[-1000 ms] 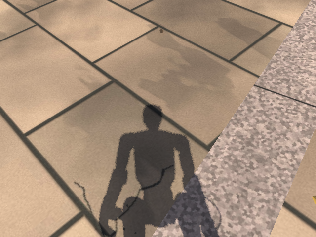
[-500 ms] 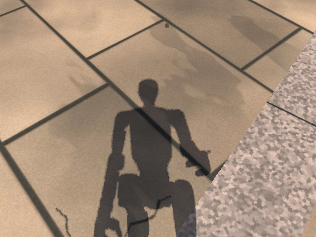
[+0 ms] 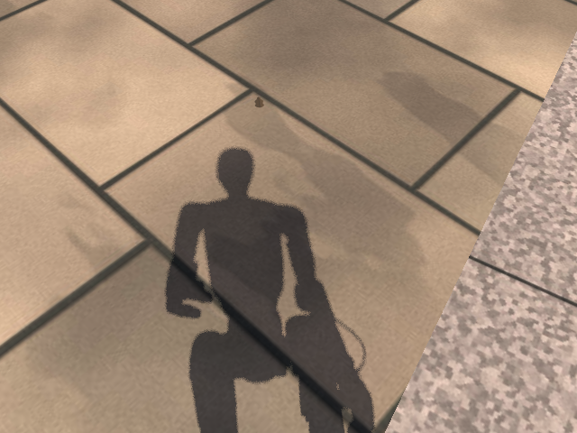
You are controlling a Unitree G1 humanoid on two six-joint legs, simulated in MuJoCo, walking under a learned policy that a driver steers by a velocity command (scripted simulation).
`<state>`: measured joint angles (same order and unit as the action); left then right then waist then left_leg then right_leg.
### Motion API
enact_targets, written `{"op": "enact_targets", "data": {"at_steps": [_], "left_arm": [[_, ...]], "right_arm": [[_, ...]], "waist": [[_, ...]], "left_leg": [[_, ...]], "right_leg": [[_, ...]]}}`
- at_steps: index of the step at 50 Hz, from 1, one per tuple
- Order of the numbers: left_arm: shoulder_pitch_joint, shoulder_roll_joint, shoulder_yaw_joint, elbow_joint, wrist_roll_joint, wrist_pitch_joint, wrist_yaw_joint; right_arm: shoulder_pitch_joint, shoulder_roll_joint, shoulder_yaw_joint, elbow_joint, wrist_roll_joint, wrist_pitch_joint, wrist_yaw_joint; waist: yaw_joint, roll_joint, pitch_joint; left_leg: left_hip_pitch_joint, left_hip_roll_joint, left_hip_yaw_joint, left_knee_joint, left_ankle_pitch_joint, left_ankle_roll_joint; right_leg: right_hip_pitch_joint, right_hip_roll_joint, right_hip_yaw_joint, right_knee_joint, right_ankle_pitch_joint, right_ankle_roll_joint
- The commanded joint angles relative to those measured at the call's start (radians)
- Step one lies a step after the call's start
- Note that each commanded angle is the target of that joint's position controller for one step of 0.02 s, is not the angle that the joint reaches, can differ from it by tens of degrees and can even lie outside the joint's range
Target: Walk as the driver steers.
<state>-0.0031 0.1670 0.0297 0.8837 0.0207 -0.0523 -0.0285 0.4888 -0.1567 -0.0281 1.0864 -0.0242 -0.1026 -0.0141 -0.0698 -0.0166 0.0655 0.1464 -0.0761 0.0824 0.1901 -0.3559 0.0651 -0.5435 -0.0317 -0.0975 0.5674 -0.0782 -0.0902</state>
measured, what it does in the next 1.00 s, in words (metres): walks ahead: right foot, then left foot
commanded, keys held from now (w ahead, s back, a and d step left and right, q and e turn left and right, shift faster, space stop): w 0.26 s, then w+q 0.48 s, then w+e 0.20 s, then e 0.06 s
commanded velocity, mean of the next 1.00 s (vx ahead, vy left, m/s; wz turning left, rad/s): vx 0.50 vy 0.00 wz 0.18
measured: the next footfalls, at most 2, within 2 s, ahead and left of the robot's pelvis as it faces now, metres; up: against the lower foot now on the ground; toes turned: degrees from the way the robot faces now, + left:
right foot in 0.04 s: +0.20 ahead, -0.09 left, +0.00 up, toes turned -4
left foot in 0.60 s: +0.49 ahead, +0.08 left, +0.00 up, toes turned +13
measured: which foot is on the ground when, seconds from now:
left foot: down 0.00-0.06, up 0.08-0.58, down 0.60-1.00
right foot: up 0.00-0.02, down 0.04-0.62, up 0.64-1.00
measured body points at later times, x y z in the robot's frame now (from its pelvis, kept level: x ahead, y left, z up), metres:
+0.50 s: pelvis +0.28 -0.02 +0.01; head +0.31 -0.02 +0.46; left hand +0.19 +0.21 -0.14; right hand +0.45 -0.22 -0.12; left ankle +0.44 +0.11 -0.69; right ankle +0.16 -0.09 -0.73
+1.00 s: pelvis +0.55 +0.05 +0.01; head +0.58 +0.07 +0.46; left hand +0.64 +0.32 -0.12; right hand +0.59 -0.20 -0.12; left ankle +0.45 +0.07 -0.73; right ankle +0.75 -0.05 -0.67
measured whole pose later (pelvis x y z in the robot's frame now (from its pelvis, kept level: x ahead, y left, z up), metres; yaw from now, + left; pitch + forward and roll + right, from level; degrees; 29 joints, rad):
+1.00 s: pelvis +0.55 +0.05 +0.01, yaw +12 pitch +0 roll +1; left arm 0.13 0.23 0.04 0.86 0.02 -0.03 -0.03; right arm 0.38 -0.21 -0.05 0.98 -0.01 -0.09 0.00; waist -0.04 -0.05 0.04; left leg 0.07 -0.14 0.02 0.16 -0.23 0.13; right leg -0.67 -0.10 -0.03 0.77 0.00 -0.03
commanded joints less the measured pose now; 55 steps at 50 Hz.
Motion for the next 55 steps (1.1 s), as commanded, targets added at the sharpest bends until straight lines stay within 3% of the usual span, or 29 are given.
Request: {"op": "enact_targets", "data": {"at_steps": [1, 2, 3, 4, 5, 6, 7, 8, 9, 11, 14, 19, 24, 27, 29, 30, 31, 32, 33, 35, 36, 38, 41, 44, 47, 51, 53, 55], "left_arm": [[0.197, 0.115, 0.041, 0.013, 0.002, -0.027, 0.020], [0.371, 0.150, 0.058, 0.066, 0.019, -0.036, 0.029], [0.522, 0.252, 0.084, 0.086, 0.045, -0.039, 0.039], [0.498, 0.274, 0.094, 0.089, 0.023, -0.024, 0.026], [0.373, 0.230, 0.084, 0.071, -0.003, -0.017, 0.019], [0.291, 0.160, 0.064, 0.057, -0.009, -0.023, 0.015], [0.258, 0.112, 0.050, 0.063, -0.004, -0.030, 0.014], [0.266, 0.080, 0.038, 0.081, -0.005, -0.038, 0.019], [0.281, 0.067, 0.032, 0.095, -0.005, -0.044, 0.024], [0.339, 0.092, 0.034, 0.119, -0.008, -0.059, 0.028], [0.388, 0.128, 0.037, 0.129, -0.009, -0.064, 0.029], [0.460, 0.115, 0.026, 0.140, -0.005, -0.068, 0.033], [0.522, 0.122, 0.023, 0.163, 0.001, -0.067, 0.052], [0.493, 0.160, 0.031, 0.160, 0.004, -0.059, 0.068], [0.468, 0.189, 0.040, 0.148, 0.008, -0.043, 0.070], [0.445, 0.196, 0.041, 0.128, 0.001, -0.038, 0.066], [0.448, 0.144, 0.030, 0.073, -0.018, -0.043, 0.054], [0.437, 0.132, 0.034, 0.023, -0.025, -0.052, 0.037], [0.331, 0.161, 0.038, -0.003, -0.008, -0.060, 0.032], [0.293, 0.149, 0.036, -0.015, -0.010, -0.070, 0.029], [0.299, 0.142, 0.036, -0.021, 0.009, -0.053, 0.030], [0.336, 0.114, 0.031, -0.014, 0.029, -0.013, 0.021], [0.281, 0.108, 0.029, -0.028, 0.024, 0.010, 0.006], [0.160, 0.127, 0.031, -0.064, 0.007, 0.017, 0.002], [0.082, 0.118, 0.024, -0.086, -0.002, 0.015, -0.004], [0.028, 0.088, 0.004, -0.100, -0.001, 0.004, -0.004], [0.073, 0.109, 0.007, -0.089, 0.005, -0.002, 0.001], [0.252, 0.153, 0.023, -0.037, 0.010, -0.010, 0.012]], "right_arm": [[0.013, -0.166, -0.031, -0.019, -0.004, 0.000, -0.009], [-0.007, -0.160, -0.029, -0.030, 0.006, 0.002, -0.007], [0.022, -0.094, -0.012, -0.069, 0.033, 0.001, 0.002], [0.104, -0.084, -0.021, -0.062, 0.052, 0.001, 0.012], [0.007, -0.142, -0.035, -0.078, 0.027, 0.008, 0.007], [-0.080, -0.131, -0.034, -0.103, 0.018, 0.002, 0.012], [-0.104, -0.108, -0.033, -0.106, 0.016, 0.003, 0.015], [-0.107, -0.098, -0.034, -0.109, -0.002, 0.015, 0.019], [-0.080, -0.073, -0.030, -0.099, -0.012, 0.030, 0.026], [-0.090, -0.064, -0.031, -0.106, -0.016, 0.048, 0.036], [-0.211, -0.079, -0.032, -0.150, -0.013, 0.063, 0.044], [-0.396, -0.070, -0.019, -0.213, 0.007, 0.060, 0.051], [-0.511, -0.069, -0.009, -0.261, 0.001, 0.053, 0.054], [-0.449, -0.092, -0.023, -0.257, -0.005, 0.048, 0.048], [-0.262, -0.130, -0.046, -0.203, -0.009, 0.042, 0.042], [-0.119, -0.172, -0.068, -0.163, -0.023, 0.037, 0.037], [-0.019, -0.279, -0.101, -0.162, -0.033, 0.039, 0.025], [-0.064, -0.316, -0.109, -0.173, -0.009, 0.054, 0.030], [-0.114, -0.294, -0.104, -0.171, 0.013, 0.062, 0.029], [-0.207, -0.197, -0.078, -0.182, 0.015, 0.059, 0.025], [-0.226, -0.173, -0.069, -0.184, 0.021, 0.052, 0.019], [-0.213, -0.164, -0.061, -0.181, 0.026, 0.032, 0.016], [-0.137, -0.186, -0.060, -0.152, 0.025, 0.013, 0.016], [-0.076, -0.186, -0.054, -0.141, 0.022, 0.010, 0.020], [-0.044, -0.181, -0.045, -0.135, 0.014, 0.006, 0.016], [-0.035, -0.160, -0.025, -0.115, 0.002, 0.006, -0.007], [-0.050, -0.177, -0.023, -0.113, 0.003, 0.006, -0.021], [-0.092, -0.212, -0.033, -0.121, 0.002, 0.010, -0.041]], "waist": [[0.144, 0.099, -0.084], [0.216, 0.077, -0.176], [0.236, -0.066, -0.318], [0.179, -0.206, -0.404], [0.139, -0.057, -0.256], [0.124, -0.010, -0.130], [0.090, 0.019, -0.057], [0.062, 0.002, -0.031], [0.042, -0.013, -0.029], [0.030, -0.023, -0.027], [0.041, -0.029, 0.007], [0.089, -0.044, 0.039], [0.117, -0.045, 0.057], [0.070, -0.073, 0.002], [-0.007, -0.084, -0.106], [-0.077, -0.057, -0.177], [-0.094, 0.092, -0.290], [-0.030, 0.218, -0.353], [-0.021, 0.074, -0.233], [0.049, -0.034, -0.062], [0.081, -0.031, -0.039], [0.109, 0.002, -0.058], [0.094, 0.042, -0.035], [0.046, 0.065, -0.014], [0.017, 0.073, -0.004], [0.010, 0.068, 0.026], [0.034, 0.095, -0.011], [0.109, 0.126, -0.090]], "left_leg": [[-0.001, 0.274, -0.060, 0.320, 1.105, 0.090], [-0.140, 0.241, -0.037, 0.530, 0.946, 0.073], [-0.418, 0.150, 0.014, 0.881, 0.502, 0.042], [-0.679, -0.018, -0.056, 1.166, -0.158, 0.024], [-0.768, 0.067, -0.140, 1.193, -0.074, 0.039], [-0.779, 0.103, -0.137, 1.142, 0.006, 0.039], [-0.741, 0.138, -0.131, 1.071, 0.053, 0.038], [-0.697, 0.160, -0.132, 1.013, 0.074, 0.029], [-0.654, 0.167, -0.125, 0.980, 0.085, 0.018], [-0.660, 0.169, -0.101, 0.945, 0.106, 0.001], [-0.768, 0.189, -0.074, 0.856, 0.202, -0.023], [-0.799, 0.156, -0.053, 0.611, 0.363, -0.020], [-0.780, 0.118, 0.016, 0.439, 0.355, 0.028], [-0.672, 0.048, 0.070, 0.403, 0.220, 0.085], [-0.475, -0.016, 0.087, 0.356, 0.158, 0.135], [-0.259, 0.013, 0.013, 0.292, 0.177, 0.176], [0.011, 0.272, -0.349, 0.273, 0.137, 0.278], [0.163, 0.445, -0.837, 0.119, 0.220, 0.405], [0.084, 0.401, -0.693, 0.099, 0.187, 0.360], [-0.175, 0.324, -0.494, 0.045, 0.322, 0.269], [-0.257, 0.277, -0.427, 0.034, 0.394, 0.241], [-0.307, 0.233, -0.343, 0.019, 0.489, 0.221], [-0.309, 0.205, -0.251, -0.025, 0.588, 0.177], [-0.229, 0.192, -0.196, -0.043, 0.650, 0.098], [-0.149, 0.197, -0.145, -0.050, 0.674, 0.059], [-0.111, 0.205, -0.037, 0.007, 0.959, 0.028], [-0.067, 0.216, -0.016, 0.110, 1.170, 0.010], [-0.047, 0.234, -0.019, 0.328, 1.329, -0.008]], "right_leg": [[0.232, 0.085, -0.033, -0.079, -0.072, -0.061], [0.480, 0.031, 0.021, -0.113, -0.030, -0.093], [0.768, -0.245, 0.359, -0.130, -0.126, -0.169], [0.894, -0.409, 0.795, -0.274, -0.135, -0.285], [0.764, -0.355, 0.670, -0.299, -0.213, -0.244], [0.612, -0.318, 0.533, -0.336, -0.187, -0.211], [0.495, -0.268, 0.432, -0.374, -0.112, -0.168], [0.424, -0.225, 0.357, -0.391, -0.046, -0.136], [0.386, -0.196, 0.302, -0.405, -0.008, -0.117], [0.378, -0.177, 0.251, -0.417, 0.097, -0.117], [0.403, -0.162, 0.187, -0.452, 0.137, -0.112], [0.464, -0.139, 0.060, -0.465, 0.249, -0.058], [0.616, -0.185, -0.020, -0.419, 0.405, -0.046], [0.698, -0.209, -0.068, -0.246, 0.801, -0.035], [0.687, -0.211, -0.093, 0.044, 0.904, -0.030], [0.546, -0.194, -0.109, 0.276, 0.738, -0.011], [0.246, -0.107, -0.133, 0.649, 0.258, 0.027], [-0.074, 0.103, 0.022, 0.911, -0.445, 0.058], [-0.188, 0.013, 0.140, 0.901, -0.351, 0.042], [-0.129, -0.056, 0.132, 0.729, -0.233, 0.049], [-0.074, -0.074, 0.134, 0.666, -0.228, 0.066], [-0.008, -0.084, 0.119, 0.592, -0.219, 0.091], [-0.043, -0.098, 0.077, 0.478, -0.111, 0.105], [-0.123, -0.098, 0.061, 0.368, 0.010, 0.090], [-0.151, -0.071, 0.058, 0.262, 0.089, 0.067], [-0.059, 0.008, 0.002, 0.080, 0.117, 0.039], [0.027, 0.064, -0.033, 0.037, 0.063, 0.016], [0.171, 0.117, -0.036, 0.008, -0.017, -0.020]]}}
